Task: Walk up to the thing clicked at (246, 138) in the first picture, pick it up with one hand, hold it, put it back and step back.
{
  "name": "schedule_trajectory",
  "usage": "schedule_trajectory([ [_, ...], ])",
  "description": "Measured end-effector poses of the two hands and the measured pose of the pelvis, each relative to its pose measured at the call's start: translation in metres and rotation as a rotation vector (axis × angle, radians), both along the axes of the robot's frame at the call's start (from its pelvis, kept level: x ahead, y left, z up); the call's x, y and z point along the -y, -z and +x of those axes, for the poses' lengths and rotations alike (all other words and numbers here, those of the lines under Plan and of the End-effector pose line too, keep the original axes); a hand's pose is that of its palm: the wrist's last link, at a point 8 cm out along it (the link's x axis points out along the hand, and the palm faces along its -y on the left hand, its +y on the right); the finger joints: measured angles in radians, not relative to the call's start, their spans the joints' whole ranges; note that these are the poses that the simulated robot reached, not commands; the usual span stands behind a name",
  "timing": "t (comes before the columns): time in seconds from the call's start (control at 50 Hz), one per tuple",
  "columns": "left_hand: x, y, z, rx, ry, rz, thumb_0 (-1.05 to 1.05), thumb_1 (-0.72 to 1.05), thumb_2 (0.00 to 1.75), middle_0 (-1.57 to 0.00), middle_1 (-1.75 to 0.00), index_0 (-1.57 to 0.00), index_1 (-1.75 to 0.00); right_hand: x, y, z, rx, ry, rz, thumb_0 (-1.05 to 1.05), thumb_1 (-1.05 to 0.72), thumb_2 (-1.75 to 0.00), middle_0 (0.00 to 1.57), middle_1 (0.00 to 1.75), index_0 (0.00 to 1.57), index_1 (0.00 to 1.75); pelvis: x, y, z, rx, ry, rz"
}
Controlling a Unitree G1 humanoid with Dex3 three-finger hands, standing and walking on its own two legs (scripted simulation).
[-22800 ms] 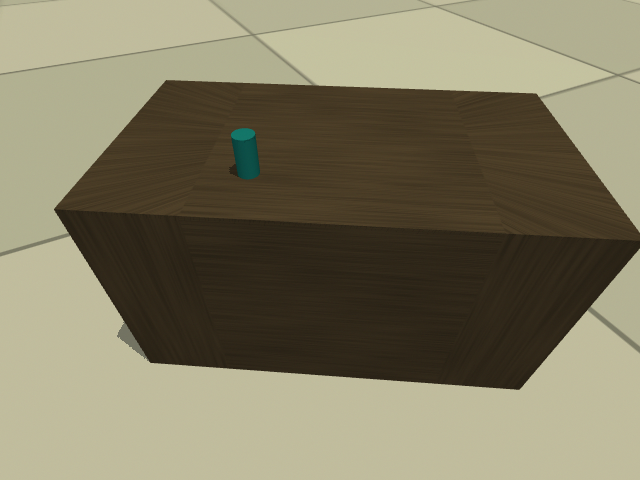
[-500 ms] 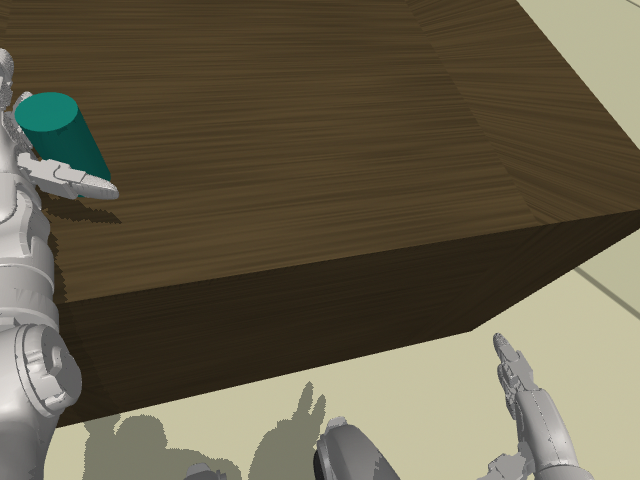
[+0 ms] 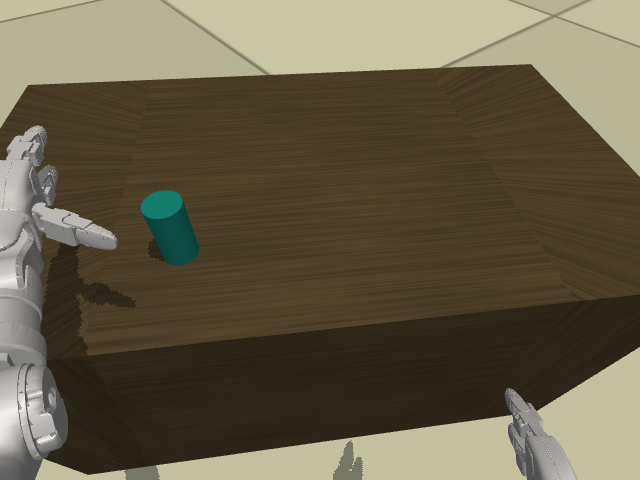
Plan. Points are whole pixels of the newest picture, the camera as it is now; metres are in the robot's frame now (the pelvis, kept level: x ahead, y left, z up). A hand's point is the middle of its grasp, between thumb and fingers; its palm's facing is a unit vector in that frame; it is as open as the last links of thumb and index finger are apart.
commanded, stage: sink last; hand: left
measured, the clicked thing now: (172, 229) +0.51 +0.17 +0.03
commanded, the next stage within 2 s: home in 1.02 s
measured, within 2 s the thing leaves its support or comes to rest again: neither
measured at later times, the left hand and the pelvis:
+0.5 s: hand (44, 372) +0.28 +0.25 +0.10, palm faces +0.26 -0.92 -0.31, open 17.6 cm; pelvis +0.00 -0.01 +0.02, yaw +2 degrees
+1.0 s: hand out of the picture +0.14 +0.25 +0.13, palm faces +0.39 -0.83 -0.41, open 17.4 cm; pelvis -0.03 -0.02 +0.01, yaw +3 degrees
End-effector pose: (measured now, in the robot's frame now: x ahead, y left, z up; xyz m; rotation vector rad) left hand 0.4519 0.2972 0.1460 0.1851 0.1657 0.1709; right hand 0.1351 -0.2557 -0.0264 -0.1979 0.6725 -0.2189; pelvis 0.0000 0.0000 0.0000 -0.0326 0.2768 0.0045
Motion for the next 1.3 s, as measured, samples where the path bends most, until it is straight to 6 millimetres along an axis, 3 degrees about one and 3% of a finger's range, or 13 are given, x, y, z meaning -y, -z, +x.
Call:
schedule_trajectory([
  [0.14,-0.033,0.008,-0.038,-0.039,-0.113,0.061,-0.01,-0.59,0.05,-0.07,-0.07,-0.07,-0.07,0.005,-0.003,0.002,-0.042,-0.015,-0.004,-0.01,0.52,-0.06,0.05,0.05,0.06,0.06,0.004,-0.009,0.0,0.043,-0.01,0.008],
  [0.22,-0.04,0.01,-0.064,-0.037,-0.135,0.099,-0.01,-0.6,0.04,-0.07,-0.06,-0.07,-0.07,0.003,0.001,0.002,-0.067,-0.036,0.008,-0.01,0.51,-0.07,0.05,0.05,0.06,0.06,0.005,-0.012,0.0,0.063,-0.018,0.006],
  [0.34,-0.024,0.02,-0.114,-0.013,-0.114,0.139,-0.01,-0.6,0.04,-0.08,-0.05,-0.07,-0.06,0.0,0.005,0.008,-0.041,-0.035,0.038,-0.01,0.49,-0.07,0.05,0.05,0.06,0.06,0.003,-0.014,0.002,0.108,-0.02,0.009],
  [0.48,0.006,0.029,-0.196,0.041,-0.09,0.134,-0.01,-0.58,0.03,-0.08,-0.05,-0.08,-0.06,0.009,-0.004,0.016,0.01,0.002,0.025,-0.01,0.48,-0.07,0.05,0.05,0.06,0.05,0.004,-0.016,0.001,0.156,-0.023,0.019],
  [0.64,0.011,0.02,-0.276,0.06,-0.165,0.168,-0.01,-0.57,0.02,-0.08,-0.06,-0.08,-0.06,0.011,-0.004,0.015,0.017,-0.002,0.015,-0.01,0.47,-0.07,0.05,0.05,0.06,0.05,0.01,-0.015,-0.004,0.186,-0.039,0.023],
  [0.82,0.025,0.004,-0.34,0.052,-0.16,0.232,-0.01,-0.54,0.02,-0.07,-0.05,-0.07,-0.05,0.013,-0.005,0.013,0.102,0.006,0.028,-0.01,0.5,-0.06,0.06,0.05,0.06,0.05,0.012,-0.011,-0.013,0.209,-0.044,0.031],
  [0.92,0.016,0.002,-0.352,0.076,-0.212,0.251,-0.01,-0.54,0.02,-0.07,-0.05,-0.07,-0.05,0.015,-0.006,0.007,0.12,0.001,0.019,-0.01,0.51,-0.06,0.06,0.05,0.06,0.05,0.016,-0.01,-0.021,0.221,-0.051,0.039],
  [1.18,0.012,-0.012,-0.349,0.19,-0.182,0.301,-0.01,-0.54,0.03,-0.06,-0.06,-0.06,-0.05,0.025,-0.008,-0.018,0.129,0.02,-0.027,-0.01,0.5,-0.06,0.06,0.06,0.07,0.06,0.016,-0.01,-0.034,0.242,-0.042,0.04],
  [1.3,0.005,0.008,-0.35,0.147,-0.202,0.273,-0.01,-0.56,0.04,-0.06,-0.06,-0.06,-0.05,0.013,-0.004,-0.018,0.113,-0.01,-0.007,-0.01,0.3,-0.24,0.09,0.12,0.1,0.12,0.014,-0.011,-0.035,0.242,-0.038,0.04],
])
